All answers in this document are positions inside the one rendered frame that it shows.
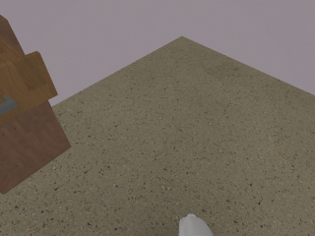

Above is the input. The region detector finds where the drawer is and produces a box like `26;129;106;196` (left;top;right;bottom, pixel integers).
0;39;58;125

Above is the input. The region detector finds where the cabinet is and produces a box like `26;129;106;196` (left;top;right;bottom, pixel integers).
0;15;71;195

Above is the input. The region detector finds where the robot right thigh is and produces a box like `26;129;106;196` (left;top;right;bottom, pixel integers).
178;216;214;236

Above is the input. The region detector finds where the handle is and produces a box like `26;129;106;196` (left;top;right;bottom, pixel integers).
0;94;18;115

